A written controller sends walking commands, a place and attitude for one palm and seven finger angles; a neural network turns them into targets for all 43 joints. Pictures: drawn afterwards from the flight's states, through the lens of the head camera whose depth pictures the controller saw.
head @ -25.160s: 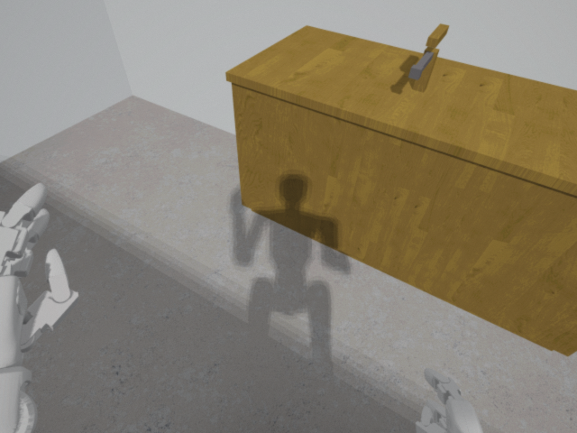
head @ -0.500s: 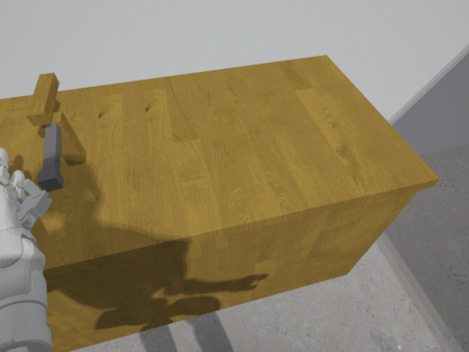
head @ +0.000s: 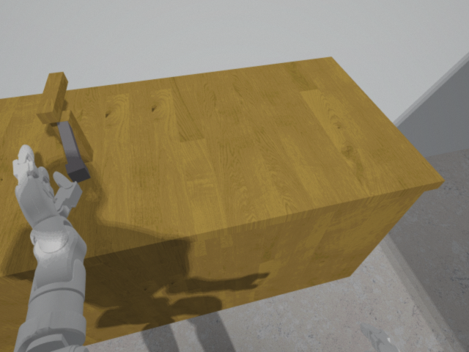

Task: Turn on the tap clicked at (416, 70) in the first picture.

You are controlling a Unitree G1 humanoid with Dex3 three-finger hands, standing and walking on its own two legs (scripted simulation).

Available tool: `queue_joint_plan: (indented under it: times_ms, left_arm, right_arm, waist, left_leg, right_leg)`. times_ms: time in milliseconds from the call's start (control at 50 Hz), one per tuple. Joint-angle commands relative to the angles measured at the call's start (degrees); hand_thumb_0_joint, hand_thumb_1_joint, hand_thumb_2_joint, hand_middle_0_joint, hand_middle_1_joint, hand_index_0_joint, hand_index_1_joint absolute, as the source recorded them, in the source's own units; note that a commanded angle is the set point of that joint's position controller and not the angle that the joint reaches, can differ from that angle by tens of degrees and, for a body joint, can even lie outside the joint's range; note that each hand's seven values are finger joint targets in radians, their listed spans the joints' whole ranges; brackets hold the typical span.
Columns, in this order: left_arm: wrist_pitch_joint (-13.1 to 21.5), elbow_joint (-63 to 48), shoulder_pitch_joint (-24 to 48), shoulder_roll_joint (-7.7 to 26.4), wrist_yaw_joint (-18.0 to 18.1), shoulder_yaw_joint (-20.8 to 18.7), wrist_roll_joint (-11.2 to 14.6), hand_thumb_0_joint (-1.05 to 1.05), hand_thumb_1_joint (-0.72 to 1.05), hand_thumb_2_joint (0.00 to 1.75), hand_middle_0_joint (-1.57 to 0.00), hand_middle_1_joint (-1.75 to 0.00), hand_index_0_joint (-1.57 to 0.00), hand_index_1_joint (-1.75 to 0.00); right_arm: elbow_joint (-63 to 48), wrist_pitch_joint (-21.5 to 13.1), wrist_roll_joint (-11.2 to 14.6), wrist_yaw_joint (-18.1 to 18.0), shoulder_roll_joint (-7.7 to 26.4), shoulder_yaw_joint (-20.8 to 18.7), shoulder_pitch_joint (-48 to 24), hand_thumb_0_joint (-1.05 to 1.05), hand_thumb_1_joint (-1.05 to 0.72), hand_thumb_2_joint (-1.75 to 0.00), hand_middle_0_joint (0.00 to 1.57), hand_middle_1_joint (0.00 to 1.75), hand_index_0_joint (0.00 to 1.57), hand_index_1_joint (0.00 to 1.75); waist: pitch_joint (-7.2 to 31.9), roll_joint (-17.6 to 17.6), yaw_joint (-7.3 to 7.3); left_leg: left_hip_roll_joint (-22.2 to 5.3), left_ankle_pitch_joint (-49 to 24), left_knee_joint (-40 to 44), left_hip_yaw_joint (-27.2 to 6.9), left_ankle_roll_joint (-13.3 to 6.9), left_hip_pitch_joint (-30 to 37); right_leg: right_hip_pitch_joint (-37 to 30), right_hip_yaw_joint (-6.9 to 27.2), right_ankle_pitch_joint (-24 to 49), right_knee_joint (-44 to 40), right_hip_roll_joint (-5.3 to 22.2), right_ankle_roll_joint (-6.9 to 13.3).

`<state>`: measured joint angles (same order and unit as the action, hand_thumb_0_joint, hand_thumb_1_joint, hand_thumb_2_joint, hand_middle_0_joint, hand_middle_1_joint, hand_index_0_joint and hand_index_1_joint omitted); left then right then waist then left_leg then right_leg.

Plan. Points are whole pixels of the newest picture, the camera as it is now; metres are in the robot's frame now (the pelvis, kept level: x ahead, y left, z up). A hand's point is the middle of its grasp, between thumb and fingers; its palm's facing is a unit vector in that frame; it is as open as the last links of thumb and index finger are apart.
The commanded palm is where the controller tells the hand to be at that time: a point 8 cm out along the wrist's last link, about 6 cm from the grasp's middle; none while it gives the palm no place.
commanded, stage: push the lever round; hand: left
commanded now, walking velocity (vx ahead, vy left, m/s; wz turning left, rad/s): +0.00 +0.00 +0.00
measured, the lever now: (78, 171) +0.39 +0.30 +0.09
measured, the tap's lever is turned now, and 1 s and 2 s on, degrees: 17 44 74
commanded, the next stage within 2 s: lift the hand up off the lever in 1.96 s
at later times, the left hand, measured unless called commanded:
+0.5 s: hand (102, 174) +0.39 +0.26 +0.09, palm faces +0.72 -0.69 -0.04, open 7.7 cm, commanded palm +0.34 +0.27 +0.09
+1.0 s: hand (123, 162) +0.42 +0.23 +0.09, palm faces +0.79 -0.61 -0.05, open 7.6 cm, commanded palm +0.37 +0.24 +0.09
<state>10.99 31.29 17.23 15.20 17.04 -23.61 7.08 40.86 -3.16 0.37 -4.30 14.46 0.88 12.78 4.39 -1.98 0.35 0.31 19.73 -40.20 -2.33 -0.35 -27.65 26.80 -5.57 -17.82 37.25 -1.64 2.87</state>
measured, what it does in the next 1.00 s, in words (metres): stands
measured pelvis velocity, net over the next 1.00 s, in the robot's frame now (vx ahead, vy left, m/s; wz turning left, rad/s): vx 0.00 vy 0.00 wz -0.01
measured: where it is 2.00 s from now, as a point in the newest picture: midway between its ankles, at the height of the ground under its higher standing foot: outside the picture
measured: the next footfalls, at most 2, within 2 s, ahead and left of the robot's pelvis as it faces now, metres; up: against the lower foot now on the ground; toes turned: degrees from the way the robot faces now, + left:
none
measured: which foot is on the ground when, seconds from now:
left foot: down 0.00-1.00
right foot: down 0.00-1.00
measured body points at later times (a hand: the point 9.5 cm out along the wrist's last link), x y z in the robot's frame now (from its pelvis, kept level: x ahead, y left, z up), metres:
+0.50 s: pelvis +0.00 +0.01 +0.00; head +0.03 +0.01 +0.45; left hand +0.34 +0.29 +0.09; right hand +0.12 -0.24 -0.11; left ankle +0.00 +0.12 -0.72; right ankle +0.01 -0.09 -0.72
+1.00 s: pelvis +0.00 +0.00 +0.00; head +0.03 +0.00 +0.45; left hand +0.37 +0.26 +0.09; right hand +0.11 -0.25 -0.13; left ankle +0.00 +0.12 -0.72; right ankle +0.01 -0.09 -0.72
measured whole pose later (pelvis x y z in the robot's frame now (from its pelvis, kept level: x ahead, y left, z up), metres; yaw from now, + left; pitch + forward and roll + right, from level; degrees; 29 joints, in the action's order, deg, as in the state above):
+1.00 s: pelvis +0.00 +0.00 +0.00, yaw +0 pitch +9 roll -1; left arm 7.2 41.2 32.4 5.6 43.9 -20.4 -2.9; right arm 44.3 -1.2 -3.5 -0.5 12.3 -1.3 12.6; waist 6.6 -1.5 2.1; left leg 0.3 20.0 -41.0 -2.0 -0.2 -30.0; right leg 29.5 -5.2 -18.1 38.4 -1.7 2.9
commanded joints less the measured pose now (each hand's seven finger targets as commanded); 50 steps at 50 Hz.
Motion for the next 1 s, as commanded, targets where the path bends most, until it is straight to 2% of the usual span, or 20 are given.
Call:
queue_joint_plan:
  times_ms: [0, 20, 60, 100, 120, 180, 220, 280, 360, 500, 520, 580, 660, 720, 740, 760, 820, 860, 920, 980]
  left_arm:
    - [3.87, -13.97, 23.4, 10.46, 2.17, 3.31, -1.86, 0.0, 0.9, 0.9, -0.15, -0.15, -0.15, -0.15]
    - [4.17, -15.39, 24.63, 11.3, 3.12, 2.49, -2.54, 0.0, 0.9, 0.9, -0.15, -0.15, -0.15, -0.15]
    - [3.88, -14.87, 23.28, 8.94, 4.6, 3.99, -2.89, 0.0, 0.9, 0.9, -0.15, -0.15, -0.15, -0.15]
    - [3.3, -13.77, 23.54, 8.75, 6.18, 3.67, -3.31, 0.0, 0.9, 0.9, -0.15, -0.15, -0.15, -0.15]
    - [3.12, -13.08, 23.26, 10.74, 7.23, 1.44, -3.8, 0.0, 0.9, 0.9, -0.15, -0.15, -0.15, -0.15]
    - [2.19, -12.54, 23.16, 9.01, 9.23, 2.33, -4.49, 0.0, 0.9, 0.9, -0.15, -0.15, -0.15, -0.15]
    - [1.81, -13.3, 23.32, 9.89, 10.85, 1.07, -5.6, 0.0, 0.9, 0.9, -0.15, -0.15, -0.15, -0.15]
    - [1.43, -13.87, 24.48, 5.33, 12.64, 4.85, -6.54, 0.0, 0.9, 0.9, -0.15, -0.15, -0.15, -0.15]
    - [1.27, -13.75, 25.57, 4.52, 14.93, 4.76, -6.97, 0.0, 0.9, 0.9, -0.15, -0.15, -0.15, -0.15]
    - [0.76, -13.15, 28.87, 0.18, 17.86, 8.56, -8.77, 0.0, 0.9, 0.9, -0.15, -0.15, -0.15, -0.15]
    - [0.64, -12.8, 28.87, 2.33, 18.56, 5.98, -9.05, 0.0, 0.9, 0.9, -0.15, -0.15, -0.15, -0.15]
    - [-0.13, -10.82, 30.84, -0.27, 19.76, 8.07, -9.1, 0.0, 0.9, 0.9, -0.15, -0.15, -0.15, -0.15]
    - [-0.42, -8.38, 34.23, -0.11, 21.68, 7.66, -9.98, 0.0, 0.9, 0.9, -0.15, -0.15, -0.15, -0.15]
    - [-0.38, -7.76, 34.07, 1.4, 23.09, 5.27, -10.68, 0.0, 0.9, 0.9, -0.15, -0.15, -0.15, -0.15]
    - [-0.44, -7.41, 35.41, -0.87, 23.34, 7.44, -10.77, 0.0, 0.9, 0.9, -0.15, -0.15, -0.15, -0.15]
    - [-0.5, -6.18, 35.66, -0.82, 23.83, 7.01, -10.75, 0.0, 0.9, 0.9, -0.15, -0.15, -0.15, -0.15]
    - [-0.4, -4.81, 36.82, 1.11, 25.07, 4.55, -11.4, 0.0, 0.9, 0.9, -0.15, -0.15, -0.15, -0.15]
    - [-0.29, -4.75, 39.07, -1.58, 25.55, 7.37, -11.7, 0.0, 0.9, 0.9, -0.15, -0.15, -0.15, -0.15]
    - [-0.24, -2.52, 39.09, 0.87, 26.84, 3.95, -12.18, 0.0, 0.9, 0.9, -0.15, -0.15, -0.15, -0.15]
    - [-0.29, -1.09, 41.97, -1.01, 27.44, 6.01, -12.42, 0.0, 0.9, 0.9, -0.15, -0.15, -0.15, -0.15]
  right_arm:
    - [-6.81, -2.51, -0.25, -0.68, 7.76, -2.85, -2.26, 0.0, -0.9, -0.9, 0.2, 0.3, 0.2, 0.3]
    - [-6.53, -2.47, -0.36, -0.72, 7.75, -2.92, -2.48, 0.0, -0.9, -0.9, 0.2, 0.3, 0.2, 0.3]
    - [-6.65, -2.59, -0.6, -0.38, 7.62, -3.16, -2.31, 0.0, -0.9, -0.9, 0.2, 0.3, 0.2, 0.3]
    - [-6.49, -2.49, -0.77, -0.2, 7.64, -3.11, -2.44, 0.0, -0.9, -0.9, 0.2, 0.3, 0.2, 0.3]
    - [-6.09, -2.22, -0.84, -0.32, 7.74, -3.2, -2.4, 0.0, -0.9, -0.9, 0.2, 0.3, 0.2, 0.3]
    - [-6.61, -1.83, -1.02, 0.11, 7.37, -3.29, -2.58, 0.0, -0.9, -0.9, 0.2, 0.3, 0.2, 0.3]
    - [-6.42, -1.48, -1.25, 0.19, 7.24, -3.45, -2.82, 0.0, -0.9, -0.9, 0.2, 0.3, 0.2, 0.3]
    - [-6.64, -1.57, -1.59, 0.82, 6.84, -3.56, -2.69, 0.0, -0.9, -0.9, 0.2, 0.3, 0.2, 0.3]
    - [-6.35, -1.25, -1.83, 0.96, 6.94, -3.98, -2.51, 0.0, -0.9, -0.9, 0.2, 0.3, 0.2, 0.3]
    - [-5.3, -1.27, -2.26, 1.47, 6.42, -4.19, -2.76, 0.0, -0.9, -0.9, 0.2, 0.3, 0.2, 0.3]
    - [-4.93, -1.11, -2.33, 1.27, 6.57, -4.34, -2.81, 0.0, -0.9, -0.9, 0.2, 0.3, 0.2, 0.3]
    - [-4.82, -0.96, -2.44, 1.47, 6.31, -4.31, -2.97, 0.0, -0.9, -0.9, 0.2, 0.3, 0.2, 0.3]
    - [-4.19, -0.78, -2.7, 1.5, 6.05, -4.19, -3.04, 0.0, -0.9, -0.9, 0.2, 0.3, 0.2, 0.3]
    - [-3.77, -0.52, -3.03, 1.73, 6.03, -4.57, -2.77, 0.0, -0.9, -0.9, 0.2, 0.3, 0.2, 0.3]
    - [-4.01, -0.49, -3.14, 2.03, 5.7, -4.35, -2.76, 0.0, -0.9, -0.9, 0.2, 0.3, 0.2, 0.3]
    - [-3.83, -0.49, -3.24, 2.16, 5.71, -4.42, -2.38, 0.0, -0.9, -0.9, 0.2, 0.3, 0.2, 0.3]
    - [-3.3, -0.28, -3.52, 2.29, 5.91, -4.75, -2.21, 0.0, -0.9, -0.9, 0.2, 0.3, 0.2, 0.3]
    - [-3.56, -0.32, -3.56, 2.73, 5.56, -4.61, -2.17, 0.0, -0.9, -0.9, 0.2, 0.3, 0.2, 0.3]
    - [-2.75, -0.15, -3.89, 2.89, 5.79, -4.88, -1.72, 0.0, -0.9, -0.9, 0.2, 0.3, 0.2, 0.3]
    - [-2.86, -0.03, -4.04, 3.28, 5.59, -4.83, -1.26, 0.0, -0.9, -0.9, 0.2, 0.3, 0.2, 0.3]
  waist:
    - [13.64, -1.15, 2.65]
    - [13.92, -3.06, 2.35]
    - [15.48, -1.36, 2.22]
    - [15.17, -0.52, 2.08]
    - [15.05, 0.39, 1.6]
    - [15.82, 1.1, 1.3]
    - [16.27, -1.66, 0.78]
    - [16.17, -1.98, 1.33]
    - [17.19, 0.85, 1.79]
    - [16.8, -0.86, 2.2]
    - [16.73, -0.87, 1.66]
    - [16.34, 1.28, 2.59]
    - [15.9, 0.6, 2.84]
    - [18.12, -0.4, 1.91]
    - [17.98, -0.9, 2.5]
    - [17.91, 1.25, 2.51]
    - [18.8, 1.07, 2.27]
    - [18.76, 0.9, 3.16]
    - [18.22, 0.5, 2.52]
    - [18.7, 2.45, 3.86]
  left_leg:
    - [0.32, -9.23, 5.52, -1.07, -1.09, 5.06]
    - [0.22, -9.76, 5.58, -1.28, -0.92, 5.84]
    - [0.17, -11.14, 5.45, -1.25, -0.66, 6.36]
    - [0.23, -10.66, 5.67, -1.38, -0.45, 5.64]
    - [0.15, -10.83, 5.71, -1.52, -0.48, 5.11]
    - [0.21, -12.13, 5.71, -1.09, -0.17, 4.55]
    - [0.17, -13.52, 5.53, -0.84, -0.04, 5.24]
    - [-0.18, -15.0, 5.42, -1.09, 0.57, 6.02]
    - [-0.28, -15.77, 4.93, -0.77, 0.43, 6.14]
    - [-0.56, -16.45, 4.93, -1.04, 1.2, 7.26]
    - [-0.6, -16.53, 5.03, -1.32, 1.32, 6.92]
    - [-0.46, -14.52, 4.96, -0.77, 0.83, 6.1]
    - [-0.27, -12.37, 5.16, -0.67, 0.66, 5.43]
    - [-0.22, -14.43, 4.73, -0.58, 0.95, 5.43]
    - [-0.18, -14.81, 4.5, -0.29, 0.96, 5.74]
    - [-0.22, -14.73, 4.33, -0.36, 0.79, 5.04]
    - [-0.14, -14.75, 3.93, -0.16, 0.56, 4.46]
    - [-0.2, -14.35, 3.74, -0.04, 0.58, 4.5]
    - [-0.12, -14.23, 3.65, 0.13, 0.4, 3.56]
    - [0.0, -13.28, 3.01, 0.76, -0.1, 2.64]
  right_leg:
    - [-6.49, 4.5, 10.16, -5.35, 1.45, -1.68]
    - [-6.31, 4.44, 10.05, -5.18, 1.47, -1.47]
    - [-6.86, 4.1, 11.18, -4.77, 1.31, -1.47]
    - [-6.91, 3.95, 10.57, -4.9, 1.35, -1.5]
    - [-7.47, 3.96, 10.46, -4.82, 1.33, -1.5]
    - [-8.5, 3.8, 11.81, -4.56, 1.35, -1.48]
    - [-8.57, 3.88, 12.52, -4.25, 1.36, -1.31]
    - [-7.35, 3.37, 12.68, -3.88, 1.08, -1.12]
    - [-8.1, 3.55, 13.71, -4.02, 1.06, -1.3]
    - [-6.39, 3.2, 12.52, -3.86, 1.0, -0.96]
    - [-6.7, 3.17, 12.2, -3.82, 0.94, -0.85]
    - [-6.43, 3.23, 11.41, -4.39, 1.16, -1.22]
    - [-5.84, 3.43, 9.63, -4.77, 1.33, -1.19]
    - [-6.95, 3.41, 11.21, -4.2, 1.29, -1.07]
    - [-6.42, 3.32, 11.67, -3.93, 1.37, -1.13]
    - [-6.74, 3.2, 11.92, -4.0, 1.37, -1.17]
    - [-7.14, 3.52, 12.43, -4.01, 1.4, -1.26]
    - [-6.32, 3.37, 12.0, -3.78, 1.47, -1.31]
    - [-6.47, 3.44, 12.01, -4.0, 1.42, -1.27]
    - [-6.54, 3.71, 12.59, -4.06, 1.78, -1.7]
